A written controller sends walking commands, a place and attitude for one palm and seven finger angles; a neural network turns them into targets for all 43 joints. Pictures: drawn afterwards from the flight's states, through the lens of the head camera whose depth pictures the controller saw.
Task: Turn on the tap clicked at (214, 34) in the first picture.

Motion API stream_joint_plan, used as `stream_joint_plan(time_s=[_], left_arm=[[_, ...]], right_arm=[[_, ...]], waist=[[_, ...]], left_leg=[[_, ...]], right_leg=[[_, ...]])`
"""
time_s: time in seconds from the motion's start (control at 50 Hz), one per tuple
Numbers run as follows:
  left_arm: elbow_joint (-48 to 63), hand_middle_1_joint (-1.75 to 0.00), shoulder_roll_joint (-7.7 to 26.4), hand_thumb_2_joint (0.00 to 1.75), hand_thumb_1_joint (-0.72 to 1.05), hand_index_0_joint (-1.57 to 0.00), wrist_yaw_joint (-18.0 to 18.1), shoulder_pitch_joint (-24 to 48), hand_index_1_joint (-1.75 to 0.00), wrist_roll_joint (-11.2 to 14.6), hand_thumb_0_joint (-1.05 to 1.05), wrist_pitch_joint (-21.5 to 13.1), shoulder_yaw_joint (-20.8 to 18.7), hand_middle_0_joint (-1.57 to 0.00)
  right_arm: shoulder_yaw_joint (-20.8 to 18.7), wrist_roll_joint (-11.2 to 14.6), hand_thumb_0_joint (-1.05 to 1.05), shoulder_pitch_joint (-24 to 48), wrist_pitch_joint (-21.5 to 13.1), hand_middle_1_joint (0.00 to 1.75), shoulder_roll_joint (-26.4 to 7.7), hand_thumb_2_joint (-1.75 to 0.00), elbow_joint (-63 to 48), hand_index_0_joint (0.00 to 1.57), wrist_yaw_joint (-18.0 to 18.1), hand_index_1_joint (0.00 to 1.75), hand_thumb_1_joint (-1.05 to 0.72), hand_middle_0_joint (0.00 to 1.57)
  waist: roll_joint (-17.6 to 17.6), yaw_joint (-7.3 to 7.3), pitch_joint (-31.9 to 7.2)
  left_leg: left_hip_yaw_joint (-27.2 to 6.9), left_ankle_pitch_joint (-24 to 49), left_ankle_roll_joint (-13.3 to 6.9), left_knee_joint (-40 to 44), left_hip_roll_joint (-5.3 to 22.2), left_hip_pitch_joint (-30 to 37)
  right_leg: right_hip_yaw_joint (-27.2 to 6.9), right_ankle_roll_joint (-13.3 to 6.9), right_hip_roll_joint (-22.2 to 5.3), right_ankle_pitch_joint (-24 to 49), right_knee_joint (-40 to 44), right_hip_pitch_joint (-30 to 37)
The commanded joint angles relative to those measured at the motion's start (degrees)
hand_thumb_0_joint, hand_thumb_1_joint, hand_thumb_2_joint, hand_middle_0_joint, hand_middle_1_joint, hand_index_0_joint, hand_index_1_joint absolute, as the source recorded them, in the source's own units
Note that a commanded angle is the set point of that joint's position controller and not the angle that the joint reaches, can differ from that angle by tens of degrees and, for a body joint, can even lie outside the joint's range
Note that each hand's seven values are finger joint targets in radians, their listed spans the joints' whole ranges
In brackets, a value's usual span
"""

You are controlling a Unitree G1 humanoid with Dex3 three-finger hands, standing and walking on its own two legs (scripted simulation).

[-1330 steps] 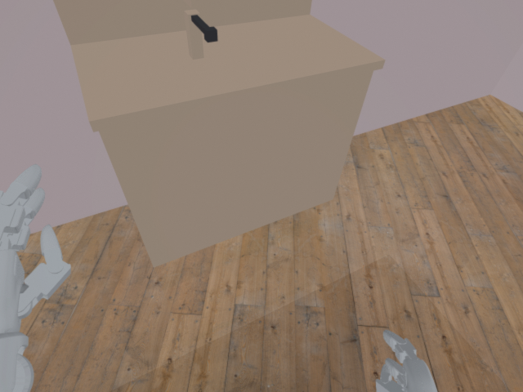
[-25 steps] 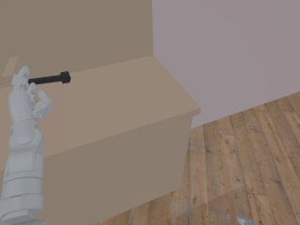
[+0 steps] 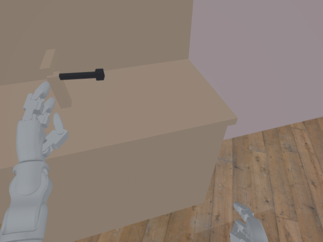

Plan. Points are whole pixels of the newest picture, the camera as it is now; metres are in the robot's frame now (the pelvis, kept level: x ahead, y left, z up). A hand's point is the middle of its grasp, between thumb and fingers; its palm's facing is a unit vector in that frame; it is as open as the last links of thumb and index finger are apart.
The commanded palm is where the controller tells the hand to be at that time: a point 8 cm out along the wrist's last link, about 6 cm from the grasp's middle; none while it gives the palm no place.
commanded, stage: draw the hand back beside the body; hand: left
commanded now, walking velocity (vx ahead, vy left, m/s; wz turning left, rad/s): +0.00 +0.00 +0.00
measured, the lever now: (99, 74) +0.56 +0.28 +0.15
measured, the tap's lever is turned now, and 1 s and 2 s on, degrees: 80 80 80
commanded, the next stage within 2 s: step back with the hand held close in 0.60 s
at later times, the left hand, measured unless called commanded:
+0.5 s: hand (48, 172) +0.19 +0.24 +0.16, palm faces +0.47 -0.83 -0.31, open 7.5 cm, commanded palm +0.15 +0.28 +0.17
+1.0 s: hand (52, 174) +0.19 +0.24 +0.14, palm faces +0.38 -0.82 -0.42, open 7.5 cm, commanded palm +0.14 +0.29 +0.17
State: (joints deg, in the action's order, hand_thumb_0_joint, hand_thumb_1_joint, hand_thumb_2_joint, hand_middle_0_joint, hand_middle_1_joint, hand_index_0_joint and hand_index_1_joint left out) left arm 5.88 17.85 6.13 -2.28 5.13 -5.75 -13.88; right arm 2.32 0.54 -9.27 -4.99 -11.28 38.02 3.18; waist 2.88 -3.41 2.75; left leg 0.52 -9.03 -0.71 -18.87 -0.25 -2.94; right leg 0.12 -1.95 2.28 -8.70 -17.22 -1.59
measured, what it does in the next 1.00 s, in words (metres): stands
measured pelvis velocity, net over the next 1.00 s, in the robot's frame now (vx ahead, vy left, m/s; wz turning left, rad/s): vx -0.01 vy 0.00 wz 0.01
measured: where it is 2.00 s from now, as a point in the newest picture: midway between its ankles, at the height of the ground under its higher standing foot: outside the picture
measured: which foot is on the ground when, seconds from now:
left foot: down 0.00-1.00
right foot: down 0.00-1.00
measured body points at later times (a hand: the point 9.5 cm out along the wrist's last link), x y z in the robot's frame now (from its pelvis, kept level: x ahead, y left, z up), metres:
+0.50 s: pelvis +0.00 -0.01 +0.00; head -0.04 -0.03 +0.45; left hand +0.16 +0.28 +0.18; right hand +0.20 -0.22 -0.08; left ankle +0.02 +0.11 -0.75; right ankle +0.02 -0.10 -0.75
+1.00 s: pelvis -0.01 +0.00 -0.01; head -0.01 -0.02 +0.44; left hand +0.17 +0.29 +0.17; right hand +0.17 -0.24 -0.10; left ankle +0.02 +0.11 -0.75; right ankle +0.02 -0.10 -0.75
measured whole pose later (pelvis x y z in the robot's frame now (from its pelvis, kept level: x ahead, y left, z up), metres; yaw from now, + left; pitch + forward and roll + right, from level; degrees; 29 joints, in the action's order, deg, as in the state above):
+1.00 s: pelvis -0.01 +0.00 -0.01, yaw +1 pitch -2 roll -1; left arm 23.7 19.0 7.7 -27.1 2.7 -7.6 -16.4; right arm -1.0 0.3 -10.5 -3.0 -14.4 34.2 4.8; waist 4.3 -1.1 2.4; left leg -0.3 -10.6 -1.0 -26.5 -0.3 -14.1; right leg 1.2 -1.4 2.2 -10.0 -23.7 -11.9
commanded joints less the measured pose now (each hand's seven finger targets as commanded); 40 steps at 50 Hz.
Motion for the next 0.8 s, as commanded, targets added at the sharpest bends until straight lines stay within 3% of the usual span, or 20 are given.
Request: stream_joint_plan(time_s=[0.0, 0.04, 0.16, 0.18, 0.2, 0.26, 0.28, 0.3, 0.34, 0.38, 0.46, 0.5, 0.56, 0.58, 0.66, 0.7, 0.72, 0.74, 0.76, 0.78], left_arm=[[17.2, -0.29, 8.7, 0.90, 0.90, -0.19, 0.5, 10.0, -0.29, -0.6, 0.00, -4.2, -2.3, -0.19], [17.6, -0.29, 8.6, 0.90, 0.90, -0.20, 0.7, 6.3, -0.29, -0.6, 0.00, -4.3, -2.6, -0.20], [22.1, -0.30, 10.5, 0.90, 0.90, -0.20, 1.0, -4.2, -0.30, -0.7, 0.00, -5.1, -6.2, -0.20], [23.3, -0.30, 11.4, 0.90, 0.90, -0.20, 1.1, -5.8, -0.30, -0.9, 0.00, -5.2, -7.2, -0.20], [24.2, -0.30, 10.7, 0.90, 0.90, -0.20, 1.1, -7.5, -0.30, -1.0, 0.00, -5.4, -6.8, -0.20], [26.5, -0.30, 10.2, 0.90, 0.90, -0.20, 1.2, -12.3, -0.30, -1.0, 0.00, -5.5, -7.0, -0.20], [27.5, -0.30, 10.6, 0.90, 0.90, -0.20, 1.2, -13.9, -0.30, -1.1, 0.00, -5.5, -7.4, -0.20], [27.5, -0.30, 10.3, 0.90, 0.90, -0.20, 1.3, -15.6, -0.30, -1.1, 0.00, -5.5, -7.4, -0.20], [27.8, -0.30, 9.9, 0.90, 0.90, -0.20, 1.5, -12.5, -0.30, -1.3, 0.00, -5.5, -6.5, -0.20], [28.1, -0.30, 10.7, 0.90, 0.90, -0.20, 2.0, -9.5, -0.30, -1.7, 0.00, -5.7, -6.7, -0.20], [25.0, -0.30, 9.1, 0.90, 0.90, -0.20, 2.3, -9.2, -0.30, -1.7, 0.00, -5.5, -5.5, -0.20], [24.6, -0.30, 8.9, 0.90, 0.90, -0.20, 2.2, -9.8, -0.30, -1.6, 0.00, -5.5, -5.5, -0.20], [23.7, -0.30, 9.4, 0.90, 0.90, -0.20, 2.0, -11.6, -0.30, -1.2, 0.00, -5.4, -6.2, -0.20], [24.0, -0.30, 9.8, 0.90, 0.90, -0.20, 1.9, -11.6, -0.30, -1.2, 0.00, -5.4, -6.5, -0.20], [24.8, -0.30, 9.7, 0.90, 0.90, -0.20, 1.7, -11.1, -0.30, -1.0, 0.00, -5.3, -6.4, -0.20], [26.2, -0.30, 11.2, 0.90, 0.90, -0.20, 2.1, -8.9, -0.30, -1.2, 0.00, -5.6, -7.6, -0.20], [25.9, -0.30, 15.0, 0.90, 0.90, -0.20, 2.3, -10.8, -0.30, -1.6, 0.00, -6.2, -12.8, -0.20], [23.7, -0.30, 11.5, 0.90, 0.90, -0.20, 1.8, -13.7, -0.30, -2.0, 0.00, -6.0, -9.9, -0.20], [24.0, -0.30, 11.1, 0.90, 0.90, -0.20, 1.7, -14.7, -0.30, -2.3, 0.00, -5.8, -9.1, -0.20], [26.6, -0.30, 11.8, 0.90, 0.90, -0.20, 1.9, -13.6, -0.30, -2.7, 0.00, -6.3, -9.4, -0.20]], right_arm=[[-3.0, 0.0, 0.00, 8.4, -3.8, 0.30, -7.1, -0.90, -8.9, 0.20, 0.2, 0.30, -0.90, 0.20], [-3.3, -0.1, 0.00, 8.3, -4.1, 0.30, -7.3, -0.90, -8.6, 0.20, 0.2, 0.30, -0.90, 0.20], [-4.1, -0.5, 0.00, 8.3, -4.6, 0.30, -7.3, -0.90, -8.4, 0.20, 0.1, 0.30, -0.90, 0.20], [-4.2, -0.6, 0.00, 8.5, -4.8, 0.30, -7.5, -0.90, -8.3, 0.20, 0.1, 0.30, -0.90, 0.20], [-4.0, -0.6, 0.00, 8.3, -4.9, 0.30, -7.1, -0.90, -8.4, 0.20, 0.1, 0.30, -0.90, 0.20], [-4.1, -0.7, 0.00, 8.2, -5.4, 0.30, -6.9, -0.90, -8.7, 0.20, 0.0, 0.30, -0.90, 0.20], [-4.2, -0.7, 0.00, 8.2, -5.7, 0.30, -7.1, -0.90, -8.7, 0.20, 0.0, 0.30, -0.90, 0.20], [-4.1, -0.8, 0.00, 7.8, -5.9, 0.30, -6.8, -0.90, -8.9, 0.20, 0.0, 0.30, -0.90, 0.20], [-4.2, -0.8, 0.00, 8.0, -6.2, 0.30, -7.0, -0.90, -8.7, 0.20, 0.3, 0.30, -0.90, 0.20], [-4.4, -0.8, 0.00, 7.8, -6.7, 0.30, -7.2, -0.90, -8.2, 0.20, 0.7, 0.30, -0.90, 0.20], [-4.1, -0.8, 0.00, 7.6, -7.1, 0.30, -6.8, -0.90, -7.9, 0.20, 1.0, 0.30, -0.90, 0.20], [-4.0, -0.8, 0.00, 7.7, -7.3, 0.30, -6.7, -0.90, -7.9, 0.20, 1.1, 0.30, -0.90, 0.20], [-4.0, -1.0, 0.00, 8.0, -7.3, 0.30, -6.6, -0.90, -8.1, 0.20, 1.0, 0.30, -0.90, 0.20], [-4.1, -0.8, 0.00, 8.2, -7.4, 0.30, -6.8, -0.90, -8.1, 0.20, 0.9, 0.30, -0.90, 0.20], [-3.8, -1.0, 0.00, 8.3, -7.2, 0.30, -6.4, -0.90, -8.2, 0.20, 0.8, 0.30, -0.90, 0.20], [-3.8, -1.1, 0.00, 8.4, -7.6, 0.30, -6.4, -0.90, -8.2, 0.20, 1.0, 0.30, -0.90, 0.20], [-3.7, -0.3, 0.00, 8.0, -5.9, 0.30, -8.1, -0.90, -11.3, 0.20, 1.0, 0.30, -0.90, 0.20], [-3.7, -0.5, 0.00, 7.1, -4.7, 0.30, -7.2, -0.90, -10.6, 0.20, 0.8, 0.30, -0.90, 0.20], [-3.9, -0.3, 0.00, 6.7, -4.0, 0.30, -6.9, -0.90, -11.0, 0.20, 0.6, 0.30, -0.90, 0.20], [-3.9, -0.4, 0.00, 6.8, -3.5, 0.30, -6.9, -0.90, -11.3, 0.20, 0.7, 0.30, -0.90, 0.20]], waist=[[2.3, 0.74, -8.1], [-0.2, 0.58, -6.8], [-2.7, -0.34, -7.2], [0.7, -0.53, -6.8], [1.8, -0.60, -6.6], [1.0, -0.52, -4.7], [3.0, -0.50, -4.1], [1.5, -0.54, -3.5], [-0.4, 0.22, -2.5], [1.1, 0.82, -2.0], [-0.8, 0.78, -1.1], [0.1, 0.32, -2.1], [-3.1, -0.19, -2.4], [-0.6, -0.20, -2.1], [-0.6, -0.13, -1.6], [1.9, -0.24, -3.0], [-0.9, 1.20, 1.6], [-3.5, 1.69, 0.2], [-4.3, 1.77, -0.5], [-2.1, 1.94, -1.1]], left_leg=[[-0.7, 3.5, 0.4, 4.2, 1.0, 2.5], [-0.6, 2.7, 0.2, 4.1, 0.8, 1.6], [-0.1, 4.2, -0.1, 3.1, 0.4, 1.0], [0.0, 4.8, 0.1, 2.9, 0.4, 1.3], [-0.2, 4.7, 0.3, 3.1, 0.4, 0.8], [-0.1, 3.4, 0.3, 2.8, 0.5, -0.1], [0.0, 3.1, 0.4, 2.6, 0.5, 0.0], [-0.3, 2.3, 0.4, 2.9, 0.6, -0.8], [0.1, 0.6, 0.0, 2.4, 0.4, -0.8], [0.3, -0.3, -0.1, 2.0, 0.3, 0.0], [0.3, -1.7, -0.5, 1.8, -0.1, -0.2], [0.0, -1.4, -0.4, 2.2, -0.1, 0.2], [0.3, -0.4, -0.7, 1.9, -0.1, -0.2], [0.4, -0.4, -0.6, 1.7, -0.1, 0.0], [0.5, -0.8, -0.5, 1.7, 0.0, -0.3], [0.5, -0.3, -0.4, 1.8, -0.2, 0.1], [-1.1, -2.9, -1.3, -1.8, 1.2, -6.0], [-1.9, -3.6, -1.2, -4.3, 1.0, -6.3], [-1.8, -3.4, -1.1, -6.5, 0.9, -5.4], [-1.6, -2.2, -1.0, -7.1, 0.8, -5.2]], right_leg=[[0.7, 0.2, 0.2, 2.2, 3.1, -1.2], [0.8, 0.3, 0.2, 1.7, 3.4, -1.2], [0.8, 0.5, -0.2, 2.4, 3.4, 0.2], [0.7, 0.3, -0.3, 2.8, 3.3, 0.0], [0.7, 0.3, -0.5, 2.7, 3.0, 0.2], [0.7, 0.4, -0.5, 1.6, 3.3, -0.7], [0.6, 0.4, -0.5, 1.3, 3.5, -1.2], [0.9, 0.5, -0.5, 0.5, 3.3, -1.2], [0.6, 0.8, -0.5, -1.0, 3.9, -2.6], [0.3, 0.8, -0.6, -1.6, 4.4, -3.8], [0.3, 1.0, -0.9, -3.5, 4.6, -4.2], [0.5, 0.9, -0.9, -3.3, 4.1, -3.5], [0.3, 1.1, -1.2, -2.7, 4.4, -2.7], [0.0, 1.0, -1.2, -2.6, 4.5, -3.0], [-0.1, 1.1, -1.4, -3.1, 4.9, -2.9], [-0.1, 0.9, -1.5, -2.3, 4.5, -2.1], [-3.9, 1.6, -4.2, -1.5, 6.6, -10.8], [-5.1, 1.5, -6.2, -3.5, 7.3, -11.9], [-6.2, 1.1, -7.6, -4.9, 8.0, -13.5], [-6.2, 0.5, -8.1, -3.7, 7.4, -14.6]])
